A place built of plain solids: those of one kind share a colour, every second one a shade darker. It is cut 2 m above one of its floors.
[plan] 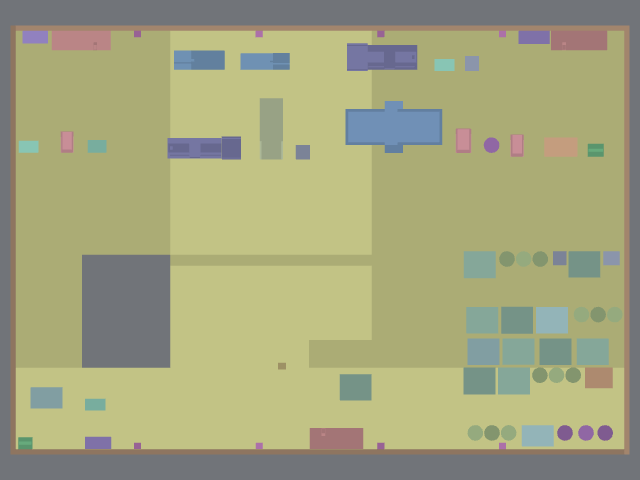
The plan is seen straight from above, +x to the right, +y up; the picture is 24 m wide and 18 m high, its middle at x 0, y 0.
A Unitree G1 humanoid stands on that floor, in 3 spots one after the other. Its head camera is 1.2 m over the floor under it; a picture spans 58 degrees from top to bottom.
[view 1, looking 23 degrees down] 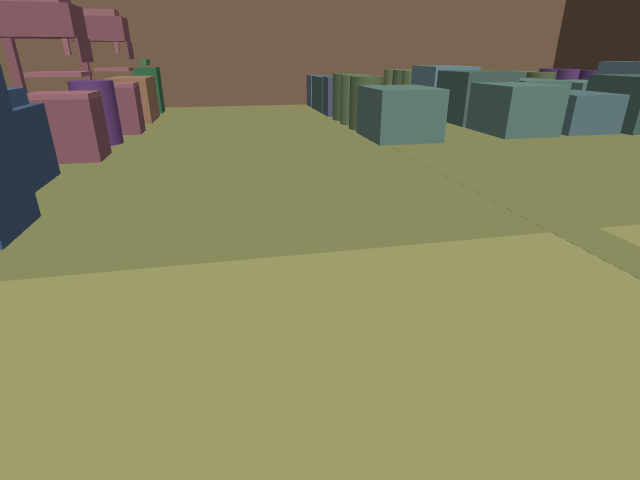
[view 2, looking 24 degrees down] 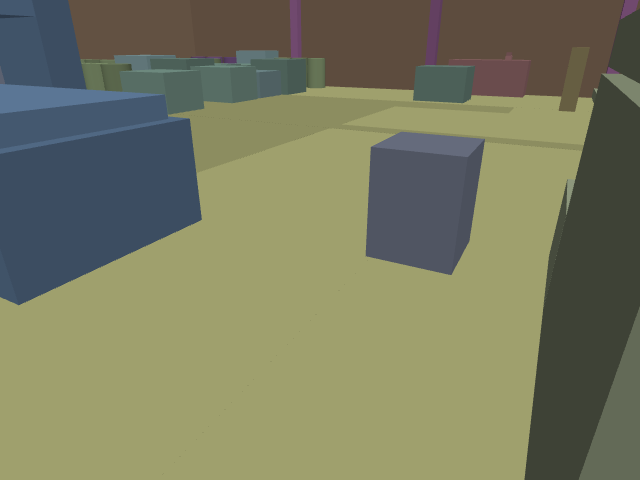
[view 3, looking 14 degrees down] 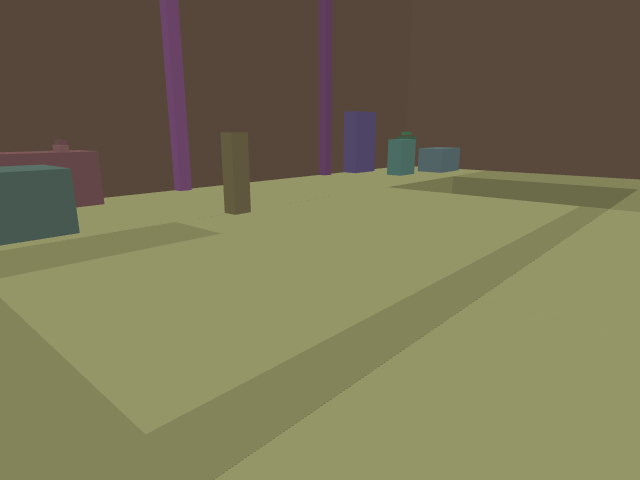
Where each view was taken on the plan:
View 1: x -0.61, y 1.74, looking -12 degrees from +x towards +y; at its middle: floor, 3.07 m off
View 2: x -1.27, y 5.85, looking -62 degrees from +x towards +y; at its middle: floor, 2.95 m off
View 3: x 2.60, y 0.59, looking -138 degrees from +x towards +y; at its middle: floor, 4.96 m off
